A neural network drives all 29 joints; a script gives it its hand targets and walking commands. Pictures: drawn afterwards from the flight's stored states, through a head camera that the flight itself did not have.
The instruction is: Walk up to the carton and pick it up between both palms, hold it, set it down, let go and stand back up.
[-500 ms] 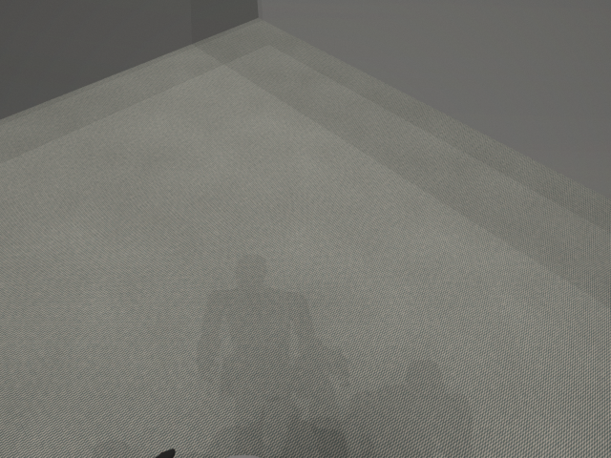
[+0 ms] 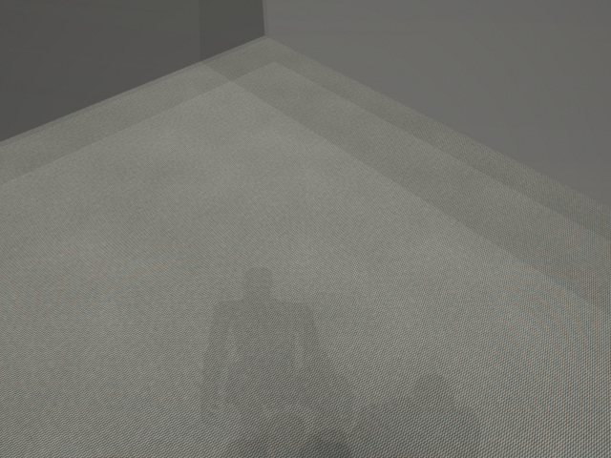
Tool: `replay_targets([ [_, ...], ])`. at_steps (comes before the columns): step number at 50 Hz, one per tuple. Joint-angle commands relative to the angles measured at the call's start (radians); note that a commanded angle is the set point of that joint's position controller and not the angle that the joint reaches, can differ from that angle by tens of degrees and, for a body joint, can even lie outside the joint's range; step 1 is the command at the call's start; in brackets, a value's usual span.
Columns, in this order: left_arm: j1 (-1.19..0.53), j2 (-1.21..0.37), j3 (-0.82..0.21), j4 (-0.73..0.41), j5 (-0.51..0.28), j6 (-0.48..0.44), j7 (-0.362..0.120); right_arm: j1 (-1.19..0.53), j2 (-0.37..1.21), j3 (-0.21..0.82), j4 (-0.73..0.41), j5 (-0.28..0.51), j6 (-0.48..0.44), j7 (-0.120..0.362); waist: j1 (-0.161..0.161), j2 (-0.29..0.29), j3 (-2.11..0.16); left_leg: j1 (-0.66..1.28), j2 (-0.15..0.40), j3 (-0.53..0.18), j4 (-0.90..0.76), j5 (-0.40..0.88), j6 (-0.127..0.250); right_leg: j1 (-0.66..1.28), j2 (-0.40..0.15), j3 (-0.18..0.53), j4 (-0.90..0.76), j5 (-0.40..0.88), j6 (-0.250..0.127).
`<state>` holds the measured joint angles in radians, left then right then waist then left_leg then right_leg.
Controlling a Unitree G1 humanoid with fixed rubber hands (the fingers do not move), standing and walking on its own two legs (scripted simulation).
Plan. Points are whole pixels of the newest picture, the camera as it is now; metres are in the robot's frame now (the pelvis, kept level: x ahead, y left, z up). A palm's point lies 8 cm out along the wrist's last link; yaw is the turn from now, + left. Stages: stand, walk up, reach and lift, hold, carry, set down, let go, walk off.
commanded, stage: stand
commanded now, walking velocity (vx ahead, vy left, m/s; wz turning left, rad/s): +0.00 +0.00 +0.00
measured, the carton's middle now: out of the picture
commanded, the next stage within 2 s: walk up in 0.76 s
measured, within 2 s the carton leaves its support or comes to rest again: neither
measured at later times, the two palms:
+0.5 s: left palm out of the picture -0.04 +0.20 -0.15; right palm out of the picture -0.05 -0.20 -0.15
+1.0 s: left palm out of the picture -0.07 +0.20 -0.15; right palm out of the picture -0.06 -0.20 -0.15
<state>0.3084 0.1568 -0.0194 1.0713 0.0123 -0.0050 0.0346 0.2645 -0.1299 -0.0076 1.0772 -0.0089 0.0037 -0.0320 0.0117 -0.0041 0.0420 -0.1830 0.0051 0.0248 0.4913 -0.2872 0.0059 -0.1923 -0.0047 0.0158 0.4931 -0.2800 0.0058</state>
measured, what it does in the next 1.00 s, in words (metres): stands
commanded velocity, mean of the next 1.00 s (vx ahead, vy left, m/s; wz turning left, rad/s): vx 0.00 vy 0.00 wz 0.00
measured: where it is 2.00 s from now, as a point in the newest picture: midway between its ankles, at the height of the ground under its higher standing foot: outside the picture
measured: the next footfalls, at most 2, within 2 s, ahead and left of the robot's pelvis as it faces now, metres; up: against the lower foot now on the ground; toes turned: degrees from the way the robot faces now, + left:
left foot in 1.30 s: -0.09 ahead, +0.18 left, +0.00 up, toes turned +1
right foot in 1.78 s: -0.14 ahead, +0.00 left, +0.00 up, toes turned -3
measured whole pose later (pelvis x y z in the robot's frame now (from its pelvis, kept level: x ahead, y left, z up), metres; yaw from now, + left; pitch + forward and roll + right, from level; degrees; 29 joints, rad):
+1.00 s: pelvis -0.03 +0.00 +0.00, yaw +0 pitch -1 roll +0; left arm 0.33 0.11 -0.01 1.14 0.01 0.01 0.04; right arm 0.33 -0.10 -0.02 1.12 0.00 0.01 -0.04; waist 0.00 0.00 0.02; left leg -0.24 0.00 0.03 0.50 -0.24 0.01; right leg -0.25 -0.01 0.02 0.50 -0.23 0.01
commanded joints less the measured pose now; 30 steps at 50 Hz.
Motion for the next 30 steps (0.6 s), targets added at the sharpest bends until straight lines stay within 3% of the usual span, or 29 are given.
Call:
replay_targets([
  [1,0.036,0.108,0.02,-0.023,0.007,-0.014,0.011,0.061,-0.167,-0.034,-0.012,-0.005,-0.026,-0.013,0.0,0.006,0.008,-0.005,0.078,-0.077,-0.098,0.16,0.041,-0.023,-0.06,0.055,-0.086,0.203,-0.041],
  [2,0.03,0.117,0.023,0.001,0.002,-0.011,0.014,0.047,-0.114,-0.023,-0.011,-0.004,-0.025,-0.004,-0.016,-0.009,0.059,0.007,0.084,-0.082,-0.112,0.145,0.038,-0.078,-0.061,0.062,-0.101,0.163,-0.042],
  [3,0.046,0.084,0.026,0.008,-0.003,-0.01,0.008,0.05,-0.077,-0.009,-0.013,-0.001,-0.02,-0.008,0.002,0.002,-0.003,-0.009,0.077,-0.079,-0.101,0.175,0.039,0.003,-0.063,0.054,-0.092,0.184,-0.049],
  [4,0.08,0.096,0.021,0.019,-0.006,-0.016,0.007,0.109,-0.087,-0.008,0.013,0.006,-0.019,-0.009,-0.007,0.01,0.001,0.017,0.075,-0.058,-0.104,0.212,0.031,0.016,-0.077,0.061,-0.083,0.234,-0.049],
  [5,0.088,0.07,0.012,0.046,-0.011,-0.015,0.007,0.081,-0.09,-0.015,0.026,0.004,-0.024,-0.001,0.015,0.016,0.023,-0.03,0.077,-0.074,-0.103,0.211,0.04,0.033,-0.079,0.067,-0.079,0.212,-0.049],
  [6,0.062,0.07,0.019,0.034,0.001,-0.011,0.012,0.098,-0.057,-0.004,0.026,-0.005,-0.027,-0.009,-0.006,0.003,-0.016,-0.007,0.076,-0.061,-0.101,0.224,0.031,0.038,-0.08,0.057,-0.091,0.213,-0.045],
  [7,0.086,0.06,0.02,0.059,-0.006,-0.012,0.014,0.119,-0.052,-0.006,0.04,0.001,-0.025,-0.01,0.0,-0.024,-0.023,0.018,0.071,-0.071,-0.094,0.235,0.034,0.045,-0.074,0.04,-0.09,0.216,-0.042],
  [8,0.104,0.089,0.023,0.068,-0.002,-0.01,0.012,0.113,-0.055,-0.001,0.034,0.009,-0.032,-0.005,-0.008,0.044,-0.007,0.024,0.077,-0.064,-0.1,0.234,0.029,0.017,-0.073,0.059,-0.091,0.216,-0.043],
  [9,0.063,0.07,0.023,0.068,-0.003,-0.009,0.011,0.067,-0.07,-0.009,0.035,-0.001,-0.03,-0.004,0.013,0.018,0.014,0.022,0.079,-0.051,-0.1,0.243,0.027,0.013,-0.071,0.065,-0.09,0.223,-0.04],
  [11,0.021,0.05,0.012,0.051,0.001,-0.013,0.012,0.128,-0.101,-0.019,0.058,0.0,-0.017,-0.012,-0.011,0.009,0.075,-0.059,0.066,-0.065,-0.109,0.191,0.021,0.013,-0.076,0.057,-0.087,0.189,-0.042],
  [12,0.066,0.064,0.003,0.059,-0.002,-0.011,0.01,0.114,-0.106,-0.018,0.065,0.0,-0.014,-0.009,-0.006,0.018,0.055,0.004,0.075,-0.069,-0.106,0.173,0.028,-0.033,-0.073,0.079,-0.113,0.16,-0.046],
  [13,0.059,0.035,-0.006,0.067,-0.001,-0.011,0.01,0.094,-0.103,-0.022,0.045,0.0,-0.012,-0.005,-0.015,-0.024,0.083,0.011,0.075,-0.062,-0.114,0.172,0.024,-0.063,-0.061,0.052,-0.112,0.141,-0.034],
  [14,0.046,0.038,0.0,0.058,-0.005,-0.013,0.008,0.113,-0.076,-0.012,0.051,-0.001,-0.01,-0.008,-0.006,0.008,0.076,-0.058,0.074,-0.076,-0.108,0.178,0.024,-0.004,-0.078,0.064,-0.111,0.169,-0.047],
  [15,0.044,0.033,0.0,0.064,-0.005,-0.01,0.015,0.141,-0.056,-0.01,0.074,0.006,-0.007,-0.008,-0.02,0.004,0.078,-0.061,0.06,-0.071,-0.112,0.157,0.024,-0.002,-0.078,0.072,-0.121,0.15,-0.039],
  [16,0.036,0.058,0.011,0.062,-0.006,-0.008,0.011,0.136,-0.061,0.0,0.081,-0.007,0.001,-0.018,-0.002,-0.042,0.106,-0.068,0.079,-0.076,-0.127,0.107,0.018,-0.027,-0.076,0.058,-0.124,0.108,-0.04],
  [17,0.05,0.069,0.015,0.065,-0.002,-0.002,0.009,0.106,-0.062,-0.006,0.065,-0.007,0.001,-0.016,0.012,-0.011,0.086,-0.058,0.068,-0.08,-0.123,0.072,0.023,-0.055,-0.063,0.061,-0.128,0.08,-0.035],
  [18,0.053,0.053,0.013,0.06,0.002,0.004,0.019,0.127,-0.062,-0.003,0.059,-0.011,0.0,-0.015,0.001,-0.047,0.098,-0.082,0.066,-0.068,-0.12,0.082,0.019,-0.037,-0.053,0.052,-0.137,0.04,-0.032],
  [19,0.07,0.038,-0.003,0.066,0.0,0.002,0.014,0.15,-0.065,-0.008,0.075,0.0,-0.003,-0.014,-0.011,0.0,0.064,-0.038,0.061,-0.063,-0.117,0.072,0.019,-0.032,-0.07,0.061,-0.136,0.058,-0.034],
  [20,0.087,0.078,0.018,0.077,-0.004,0.008,0.005,0.154,-0.036,0.009,0.08,0.001,-0.008,-0.011,0.003,0.008,0.064,-0.025,0.058,-0.055,-0.105,0.095,0.015,-0.06,-0.061,0.081,-0.138,0.056,-0.041],
  [21,0.099,0.022,0.004,0.083,-0.011,0.008,0.014,0.152,-0.042,-0.001,0.058,0.008,-0.005,-0.011,-0.015,0.042,0.094,-0.057,0.048,-0.042,-0.125,0.065,0.01,-0.055,-0.066,0.076,-0.143,0.061,-0.044],
  [22,0.058,0.015,-0.002,0.081,0.0,0.007,0.006,0.127,-0.068,-0.008,0.073,-0.002,-0.004,-0.009,-0.01,0.06,0.095,-0.085,0.051,-0.07,-0.133,0.055,0.007,-0.033,-0.062,0.054,-0.142,0.054,-0.04],
  [24,0.039,0.057,0.014,0.069,-0.004,0.0,0.009,0.178,-0.026,0.0,0.083,-0.007,0.004,-0.012,-0.024,-0.022,0.071,-0.037,0.054,-0.063,-0.117,0.095,0.007,-0.061,-0.062,0.069,-0.136,0.04,-0.03],
  [25,0.059,0.064,0.018,0.077,-0.014,0.001,0.018,0.157,-0.039,0.0,0.056,-0.012,-0.006,-0.015,-0.017,0.012,0.089,-0.052,0.079,-0.077,-0.127,0.095,0.026,-0.06,-0.068,0.068,-0.132,0.067,-0.035],
  [26,0.016,0.083,0.025,0.071,0.002,0.0,0.011,0.163,-0.006,0.009,0.063,-0.009,-0.014,-0.013,-0.025,-0.016,0.031,-0.034,0.073,-0.077,-0.126,0.098,0.021,-0.024,-0.072,0.069,-0.153,0.065,-0.036],
  [27,0.021,0.06,0.021,0.069,-0.003,0.002,0.018,0.17,-0.019,0.007,0.07,-0.003,-0.016,-0.011,-0.029,0.009,0.041,-0.04,0.06,-0.068,-0.136,0.092,0.015,-0.039,-0.071,0.065,-0.144,0.042,-0.035],
  [28,0.077,0.016,0.013,0.081,-0.013,0.002,0.007,0.124,-0.066,-0.003,0.056,-0.008,-0.019,-0.02,0.014,0.063,0.066,-0.076,0.071,-0.095,-0.15,0.046,0.02,-0.025,-0.062,0.059,-0.133,0.075,-0.041],
  [29,0.097,0.051,0.011,0.092,-0.001,-0.001,0.003,0.146,-0.087,-0.01,0.065,0.0,-0.021,-0.015,-0.01,0.061,0.013,-0.062,0.092,-0.119,-0.155,-0.001,0.033,-0.021,-0.057,0.048,-0.11,0.06,-0.037],
  [30,0.035,0.023,0.009,0.064,0.001,-0.003,0.008,0.142,-0.045,-0.001,0.056,0.001,-0.014,-0.013,-0.016,0.002,0.066,-0.081,0.072,-0.095,-0.158,0.062,0.028,-0.036,-0.063,0.05,-0.122,0.054,-0.039],
])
